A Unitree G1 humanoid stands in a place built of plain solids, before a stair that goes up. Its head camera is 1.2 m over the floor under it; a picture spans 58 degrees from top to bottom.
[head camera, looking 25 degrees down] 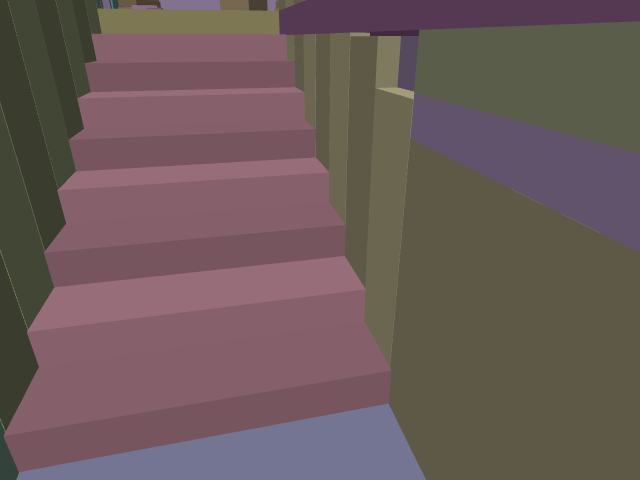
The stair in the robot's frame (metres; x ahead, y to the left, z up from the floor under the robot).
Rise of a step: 0.15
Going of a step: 0.30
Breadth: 1.20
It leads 13 degrees to the left of straight ahead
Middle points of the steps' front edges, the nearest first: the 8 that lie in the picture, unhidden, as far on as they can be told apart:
1.03 0.33 0.15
1.32 0.40 0.31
1.61 0.47 0.46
1.90 0.54 0.61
2.19 0.60 0.77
2.47 0.67 0.92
2.76 0.74 1.07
3.05 0.81 1.22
